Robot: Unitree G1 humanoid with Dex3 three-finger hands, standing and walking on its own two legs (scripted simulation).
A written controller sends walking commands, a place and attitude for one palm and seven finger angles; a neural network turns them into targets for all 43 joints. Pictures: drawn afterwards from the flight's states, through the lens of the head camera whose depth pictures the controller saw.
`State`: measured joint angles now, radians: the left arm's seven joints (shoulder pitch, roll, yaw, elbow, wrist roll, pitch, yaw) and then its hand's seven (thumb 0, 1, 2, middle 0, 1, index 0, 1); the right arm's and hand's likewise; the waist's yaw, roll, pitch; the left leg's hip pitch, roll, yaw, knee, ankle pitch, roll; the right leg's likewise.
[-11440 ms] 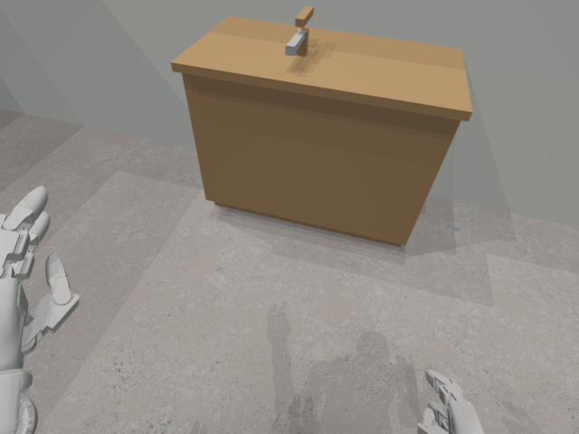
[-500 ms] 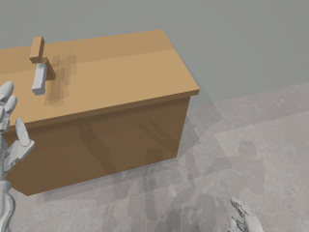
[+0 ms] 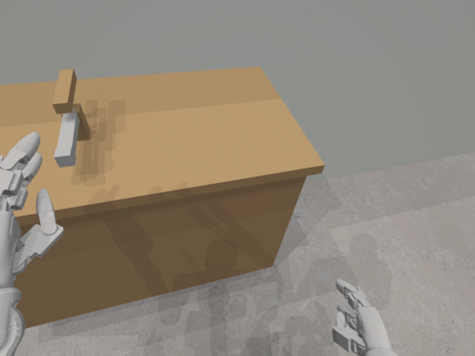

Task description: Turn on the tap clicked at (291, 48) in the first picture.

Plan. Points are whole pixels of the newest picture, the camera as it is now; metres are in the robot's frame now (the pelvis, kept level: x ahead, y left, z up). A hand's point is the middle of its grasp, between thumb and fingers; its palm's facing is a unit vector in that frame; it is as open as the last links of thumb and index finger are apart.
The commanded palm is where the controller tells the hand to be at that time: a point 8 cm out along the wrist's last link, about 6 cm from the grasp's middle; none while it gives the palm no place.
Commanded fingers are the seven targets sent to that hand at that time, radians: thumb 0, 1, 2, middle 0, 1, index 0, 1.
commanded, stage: shuffle to correct the standing spot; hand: left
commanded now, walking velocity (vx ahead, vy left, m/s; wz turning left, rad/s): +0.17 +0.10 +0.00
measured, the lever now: (65, 157) +0.43 +0.38 +0.06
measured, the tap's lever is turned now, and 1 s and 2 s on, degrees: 0 0 0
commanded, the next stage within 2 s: come to a stop and stand still in 0.74 s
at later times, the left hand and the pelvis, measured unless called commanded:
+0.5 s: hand (15, 202) +0.24 +0.30 +0.18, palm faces +0.38 -0.78 -0.50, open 7.4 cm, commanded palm +0.20 +0.32 +0.19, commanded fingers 0.00 0.90 0.90 -0.20 -0.30 -0.20 -0.30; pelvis +0.04 +0.04 +0.00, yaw -1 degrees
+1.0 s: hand (15, 153) +0.32 +0.34 +0.19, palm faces +0.39 -0.81 -0.44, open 7.4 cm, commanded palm +0.26 +0.38 +0.19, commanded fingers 0.00 0.90 0.90 -0.20 -0.30 -0.20 -0.30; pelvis +0.10 +0.10 +0.00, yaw -1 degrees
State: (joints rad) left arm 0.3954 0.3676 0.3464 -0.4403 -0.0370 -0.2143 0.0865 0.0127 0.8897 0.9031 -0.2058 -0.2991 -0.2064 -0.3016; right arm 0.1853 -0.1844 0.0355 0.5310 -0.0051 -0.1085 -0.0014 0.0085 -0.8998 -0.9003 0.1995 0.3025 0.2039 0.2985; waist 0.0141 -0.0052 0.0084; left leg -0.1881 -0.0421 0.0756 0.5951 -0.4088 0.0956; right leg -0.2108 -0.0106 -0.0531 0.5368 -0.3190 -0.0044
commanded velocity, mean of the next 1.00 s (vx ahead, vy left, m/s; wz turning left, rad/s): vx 0.13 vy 0.02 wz -0.02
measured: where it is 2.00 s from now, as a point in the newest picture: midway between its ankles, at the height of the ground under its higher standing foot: outside the picture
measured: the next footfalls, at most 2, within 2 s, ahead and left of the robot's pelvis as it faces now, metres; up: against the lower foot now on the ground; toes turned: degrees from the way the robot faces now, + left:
right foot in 0.38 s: +0.13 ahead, -0.02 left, +0.00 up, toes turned -5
left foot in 0.70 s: +0.16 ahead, +0.23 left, +0.00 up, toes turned +1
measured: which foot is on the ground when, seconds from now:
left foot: down 0.00-0.34, up 0.36-0.68, down 0.70-1.00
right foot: down 0.00-0.16, up 0.18-0.36, down 0.38-0.72, up 0.74-0.96, down 0.98-1.00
